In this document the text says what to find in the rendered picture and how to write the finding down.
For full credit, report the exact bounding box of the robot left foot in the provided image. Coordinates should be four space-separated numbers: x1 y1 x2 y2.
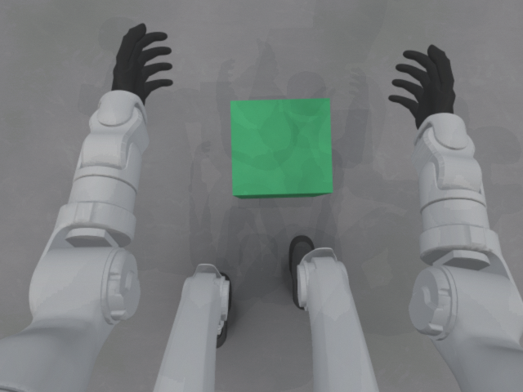
217 273 231 348

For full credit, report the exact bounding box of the robot right shin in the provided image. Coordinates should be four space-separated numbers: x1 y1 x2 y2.
300 247 349 282

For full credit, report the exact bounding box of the carton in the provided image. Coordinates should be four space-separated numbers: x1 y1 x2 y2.
230 98 333 198

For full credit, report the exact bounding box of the right robot upper arm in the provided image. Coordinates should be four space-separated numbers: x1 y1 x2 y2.
409 265 523 392

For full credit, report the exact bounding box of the right robot forearm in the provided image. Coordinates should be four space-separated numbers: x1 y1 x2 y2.
411 113 523 338

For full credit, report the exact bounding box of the robot left hand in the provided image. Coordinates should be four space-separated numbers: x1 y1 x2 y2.
111 23 173 106

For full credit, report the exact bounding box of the left robot upper arm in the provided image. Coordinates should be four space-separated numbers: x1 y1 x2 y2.
0 247 141 392

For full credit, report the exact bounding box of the left robot forearm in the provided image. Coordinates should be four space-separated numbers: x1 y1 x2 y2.
29 90 150 315

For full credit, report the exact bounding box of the robot right hand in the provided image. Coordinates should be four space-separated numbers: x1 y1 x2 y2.
388 45 456 129

